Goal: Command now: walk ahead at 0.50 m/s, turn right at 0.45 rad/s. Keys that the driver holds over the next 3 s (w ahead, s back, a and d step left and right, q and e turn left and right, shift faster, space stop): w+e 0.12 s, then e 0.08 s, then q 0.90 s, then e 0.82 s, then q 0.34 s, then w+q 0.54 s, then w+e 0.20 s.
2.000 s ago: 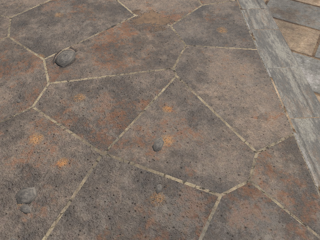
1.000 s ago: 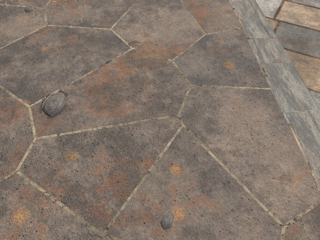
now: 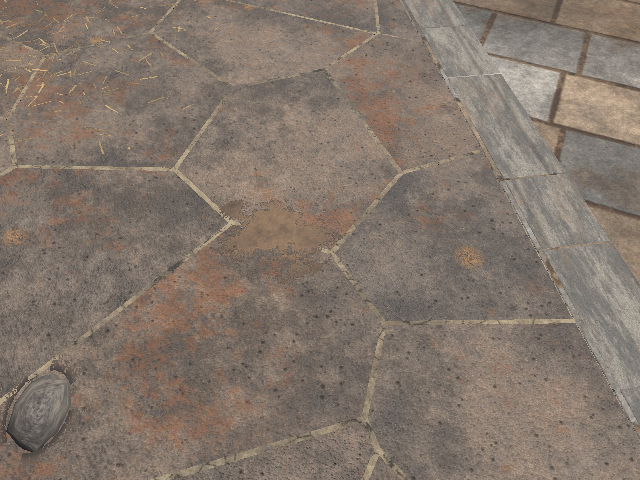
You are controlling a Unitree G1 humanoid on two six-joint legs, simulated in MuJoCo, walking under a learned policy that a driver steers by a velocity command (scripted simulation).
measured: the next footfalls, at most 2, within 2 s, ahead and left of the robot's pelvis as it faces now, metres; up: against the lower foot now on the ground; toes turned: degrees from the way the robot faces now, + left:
right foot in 0.28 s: +0.32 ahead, -0.15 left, +0.00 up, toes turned -11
left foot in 0.80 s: +0.29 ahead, +0.10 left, +0.00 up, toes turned +9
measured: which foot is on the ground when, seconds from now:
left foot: down 0.00-0.28, up 0.30-0.78, down 0.80-1.00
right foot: up 0.00-0.26, down 0.28-0.80, up 0.82-1.00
